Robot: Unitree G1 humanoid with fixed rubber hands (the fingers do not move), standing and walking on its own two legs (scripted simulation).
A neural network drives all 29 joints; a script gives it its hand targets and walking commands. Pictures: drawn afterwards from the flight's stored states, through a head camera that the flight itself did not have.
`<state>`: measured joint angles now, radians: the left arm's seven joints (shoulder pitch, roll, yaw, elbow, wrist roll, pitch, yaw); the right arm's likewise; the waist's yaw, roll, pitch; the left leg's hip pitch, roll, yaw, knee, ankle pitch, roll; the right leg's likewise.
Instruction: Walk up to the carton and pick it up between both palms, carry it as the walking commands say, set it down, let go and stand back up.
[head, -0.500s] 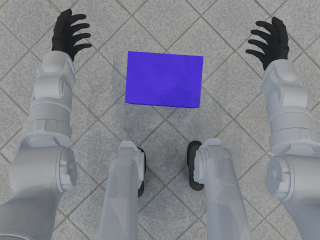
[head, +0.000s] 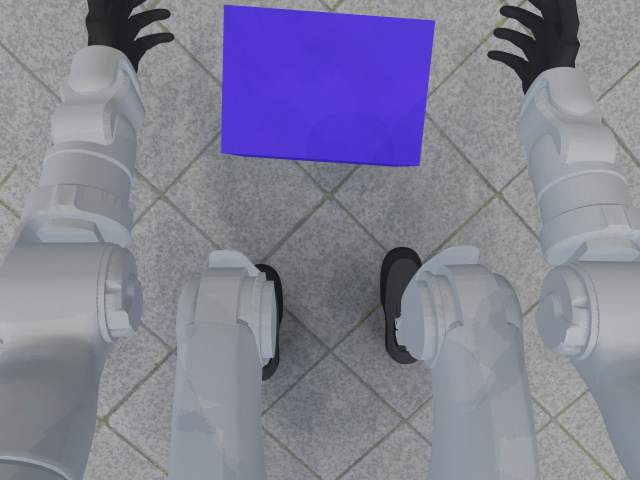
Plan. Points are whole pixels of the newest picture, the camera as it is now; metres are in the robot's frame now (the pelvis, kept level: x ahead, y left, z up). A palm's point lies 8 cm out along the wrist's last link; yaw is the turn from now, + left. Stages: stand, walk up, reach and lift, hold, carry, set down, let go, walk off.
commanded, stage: reach and lift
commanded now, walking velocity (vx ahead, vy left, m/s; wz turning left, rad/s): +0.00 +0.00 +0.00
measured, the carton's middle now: (324, 98) +0.50 +0.01 -0.33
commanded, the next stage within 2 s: none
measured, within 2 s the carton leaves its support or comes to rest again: neither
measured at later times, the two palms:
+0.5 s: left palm (166, 79) +0.52 +0.21 -0.25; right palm (518, 71) +0.51 -0.22 -0.23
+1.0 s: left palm (183, 73) +0.52 +0.18 -0.24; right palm (498, 72) +0.51 -0.20 -0.23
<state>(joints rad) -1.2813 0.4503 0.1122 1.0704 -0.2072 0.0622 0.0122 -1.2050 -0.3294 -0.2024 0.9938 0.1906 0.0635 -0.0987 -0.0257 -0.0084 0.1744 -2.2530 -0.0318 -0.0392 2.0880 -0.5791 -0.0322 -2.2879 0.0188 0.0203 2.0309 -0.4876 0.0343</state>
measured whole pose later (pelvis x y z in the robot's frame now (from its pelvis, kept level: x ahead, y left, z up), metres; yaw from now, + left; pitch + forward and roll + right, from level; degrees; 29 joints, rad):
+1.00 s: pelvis -0.01 +0.00 -0.05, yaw +0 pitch +36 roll -1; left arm -1.49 0.42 -0.06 1.27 -0.27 -0.01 0.06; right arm -1.50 -0.37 -0.06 1.34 0.32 -0.04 -0.11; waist -0.03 -0.03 0.40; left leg -2.32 0.02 -0.02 2.24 -0.56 0.00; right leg -2.34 -0.03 -0.01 2.18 -0.47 0.00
